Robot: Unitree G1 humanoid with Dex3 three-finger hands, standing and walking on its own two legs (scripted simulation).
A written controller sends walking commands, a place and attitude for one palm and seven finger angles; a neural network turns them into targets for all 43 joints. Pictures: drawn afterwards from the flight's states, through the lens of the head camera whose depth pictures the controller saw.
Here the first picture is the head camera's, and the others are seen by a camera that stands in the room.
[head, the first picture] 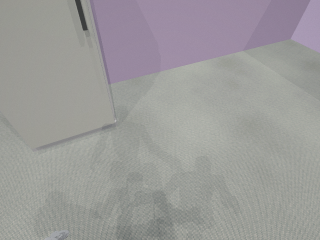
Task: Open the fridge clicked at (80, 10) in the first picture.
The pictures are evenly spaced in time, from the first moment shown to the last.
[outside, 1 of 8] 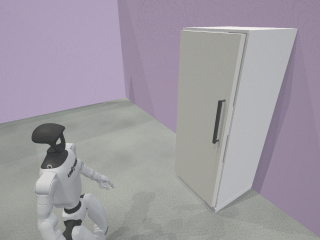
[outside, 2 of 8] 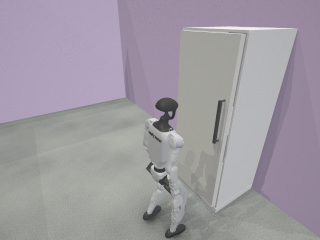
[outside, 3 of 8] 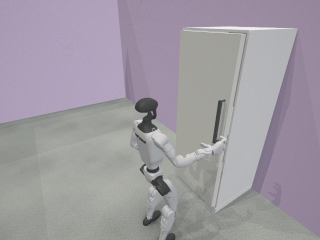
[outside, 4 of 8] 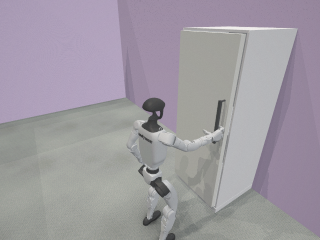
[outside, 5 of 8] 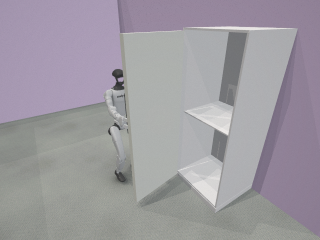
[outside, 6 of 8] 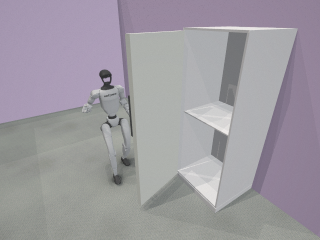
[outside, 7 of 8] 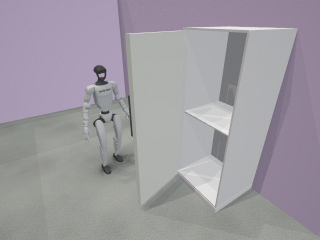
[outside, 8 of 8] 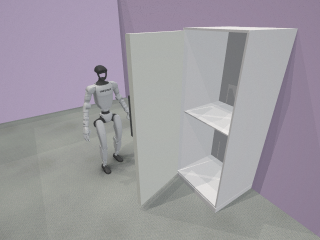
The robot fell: no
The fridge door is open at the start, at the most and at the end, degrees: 0 84 74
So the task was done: yes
